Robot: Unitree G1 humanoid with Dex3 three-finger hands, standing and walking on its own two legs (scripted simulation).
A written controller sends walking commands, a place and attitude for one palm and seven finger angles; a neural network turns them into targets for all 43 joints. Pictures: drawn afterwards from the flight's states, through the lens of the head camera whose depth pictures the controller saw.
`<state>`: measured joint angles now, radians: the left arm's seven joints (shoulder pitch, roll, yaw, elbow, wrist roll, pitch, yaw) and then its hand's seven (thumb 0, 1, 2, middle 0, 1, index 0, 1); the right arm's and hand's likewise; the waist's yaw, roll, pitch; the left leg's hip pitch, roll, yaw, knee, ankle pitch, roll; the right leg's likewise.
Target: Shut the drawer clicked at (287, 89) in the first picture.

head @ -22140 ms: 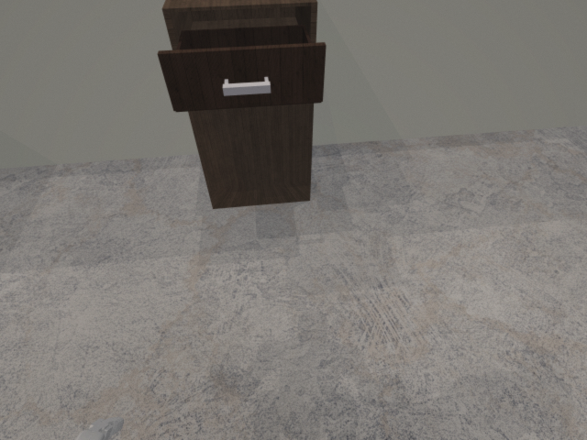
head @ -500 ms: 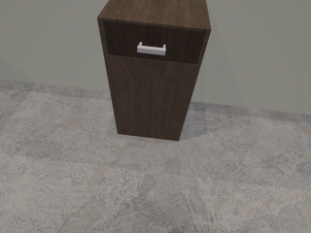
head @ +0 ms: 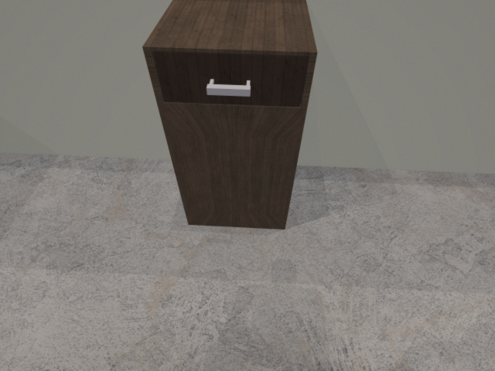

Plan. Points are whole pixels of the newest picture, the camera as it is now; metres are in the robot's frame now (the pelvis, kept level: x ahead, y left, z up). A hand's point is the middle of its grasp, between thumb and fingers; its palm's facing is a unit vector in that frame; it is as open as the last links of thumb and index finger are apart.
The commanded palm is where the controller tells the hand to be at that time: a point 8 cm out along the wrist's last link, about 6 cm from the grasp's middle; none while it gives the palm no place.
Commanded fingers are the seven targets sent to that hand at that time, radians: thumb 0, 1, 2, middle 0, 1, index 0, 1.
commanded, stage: let the arm hang, fingers relaxed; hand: left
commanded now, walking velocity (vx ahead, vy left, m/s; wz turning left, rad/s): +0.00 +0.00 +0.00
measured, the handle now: (229, 86) +0.84 +0.10 +0.01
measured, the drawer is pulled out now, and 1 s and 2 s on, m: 0.00 0.00 0.00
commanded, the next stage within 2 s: look to check the result in 0.18 s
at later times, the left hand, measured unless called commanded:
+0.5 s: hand out of the picture -0.02 +0.14 -0.18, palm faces +0.05 -0.98 -0.17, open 7.4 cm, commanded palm none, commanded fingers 0.00 0.90 0.90 -0.20 -0.30 -0.20 -0.30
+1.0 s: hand out of the picture +0.01 +0.14 -0.18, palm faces +0.05 -0.98 -0.18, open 7.4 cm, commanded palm none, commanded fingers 0.00 0.90 0.90 -0.20 -0.30 -0.20 -0.30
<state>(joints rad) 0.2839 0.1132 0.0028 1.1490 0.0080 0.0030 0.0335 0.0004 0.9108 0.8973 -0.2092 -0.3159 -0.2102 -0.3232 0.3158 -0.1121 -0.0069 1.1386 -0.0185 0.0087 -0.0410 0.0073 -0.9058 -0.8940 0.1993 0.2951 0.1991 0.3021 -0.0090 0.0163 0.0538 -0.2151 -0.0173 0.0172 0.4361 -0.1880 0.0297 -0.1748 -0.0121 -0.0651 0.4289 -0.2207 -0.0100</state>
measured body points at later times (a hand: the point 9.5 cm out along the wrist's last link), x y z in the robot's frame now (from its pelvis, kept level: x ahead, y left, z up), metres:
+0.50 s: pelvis +0.01 -0.01 +0.00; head +0.02 -0.02 +0.45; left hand -0.02 +0.19 -0.16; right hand -0.02 -0.21 -0.17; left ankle +0.03 +0.10 -0.74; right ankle +0.01 -0.11 -0.74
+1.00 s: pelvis +0.01 -0.03 +0.00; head +0.03 -0.03 +0.45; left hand +0.01 +0.19 -0.16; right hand -0.01 -0.23 -0.17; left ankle +0.03 +0.10 -0.74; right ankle +0.01 -0.11 -0.74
